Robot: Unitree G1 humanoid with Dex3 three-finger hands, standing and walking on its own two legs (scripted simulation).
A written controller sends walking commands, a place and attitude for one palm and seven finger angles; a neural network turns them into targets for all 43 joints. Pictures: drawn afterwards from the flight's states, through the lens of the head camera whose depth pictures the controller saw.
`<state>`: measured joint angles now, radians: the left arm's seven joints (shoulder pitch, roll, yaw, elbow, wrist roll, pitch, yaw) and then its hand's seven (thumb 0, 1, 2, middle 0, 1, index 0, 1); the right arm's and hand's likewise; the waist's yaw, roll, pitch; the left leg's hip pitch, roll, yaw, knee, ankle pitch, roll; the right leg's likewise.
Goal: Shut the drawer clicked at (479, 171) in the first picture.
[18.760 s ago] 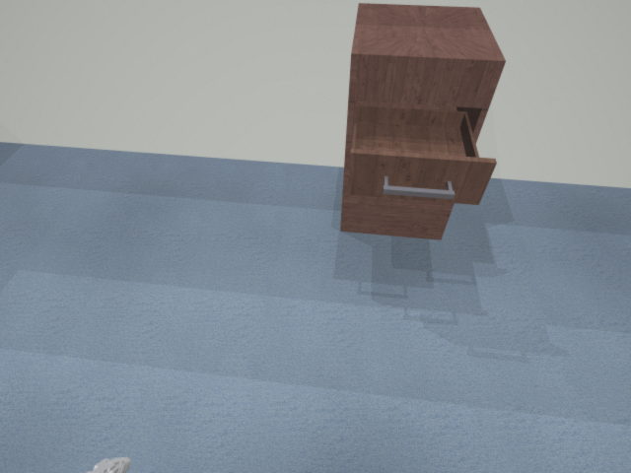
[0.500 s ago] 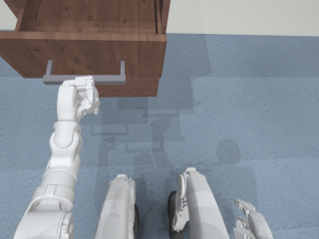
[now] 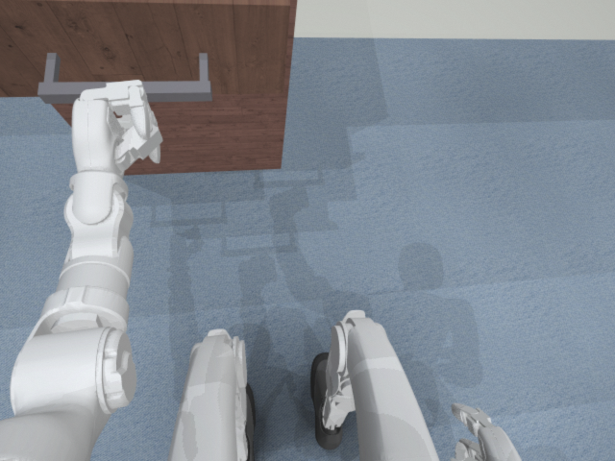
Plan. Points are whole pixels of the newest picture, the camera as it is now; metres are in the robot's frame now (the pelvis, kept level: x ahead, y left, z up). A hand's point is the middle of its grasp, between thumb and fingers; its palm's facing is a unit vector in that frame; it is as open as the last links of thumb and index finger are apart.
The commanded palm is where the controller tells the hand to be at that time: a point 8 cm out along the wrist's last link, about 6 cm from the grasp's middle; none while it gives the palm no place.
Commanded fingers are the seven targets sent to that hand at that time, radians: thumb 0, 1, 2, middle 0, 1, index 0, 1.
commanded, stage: push the drawer shut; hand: left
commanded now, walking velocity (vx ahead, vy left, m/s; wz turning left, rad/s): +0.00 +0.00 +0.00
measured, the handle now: (130, 77) +0.58 +0.19 +0.00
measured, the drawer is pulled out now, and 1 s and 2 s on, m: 0.10 0.00 0.00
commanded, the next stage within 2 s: pull the fist back off the drawer in 1.16 s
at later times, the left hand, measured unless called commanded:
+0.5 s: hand (154, 86) +0.57 +0.16 +0.00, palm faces +0.04 -1.00 -0.05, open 2.9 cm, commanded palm +0.56 +0.18 +0.00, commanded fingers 0.00 0.90 0.90 -1.40 -1.60 -1.40 -1.60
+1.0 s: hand (156, 58) +0.61 +0.16 +0.00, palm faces +0.05 -1.00 -0.06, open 3.0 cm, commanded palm +0.62 +0.16 +0.00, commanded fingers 0.00 0.90 0.90 -1.40 -1.60 -1.40 -1.60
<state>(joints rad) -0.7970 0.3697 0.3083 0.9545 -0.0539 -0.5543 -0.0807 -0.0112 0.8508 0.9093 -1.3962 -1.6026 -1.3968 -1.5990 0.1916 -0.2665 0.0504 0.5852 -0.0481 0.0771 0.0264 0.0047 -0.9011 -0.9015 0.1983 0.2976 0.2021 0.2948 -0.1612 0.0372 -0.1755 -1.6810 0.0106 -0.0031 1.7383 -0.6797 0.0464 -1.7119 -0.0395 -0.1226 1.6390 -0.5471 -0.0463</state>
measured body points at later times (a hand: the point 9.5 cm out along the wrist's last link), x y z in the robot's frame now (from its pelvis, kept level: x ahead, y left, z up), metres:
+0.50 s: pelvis +0.00 +0.01 -0.01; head +0.23 +0.04 +0.37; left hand +0.56 +0.22 +0.00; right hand +0.02 -0.26 -0.13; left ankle +0.04 +0.10 -0.51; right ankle +0.09 -0.11 -0.51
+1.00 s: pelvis -0.01 +0.01 -0.02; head +0.24 +0.05 +0.35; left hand +0.60 +0.22 +0.01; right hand -0.02 -0.25 -0.12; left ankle +0.04 +0.10 -0.51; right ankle +0.09 -0.11 -0.51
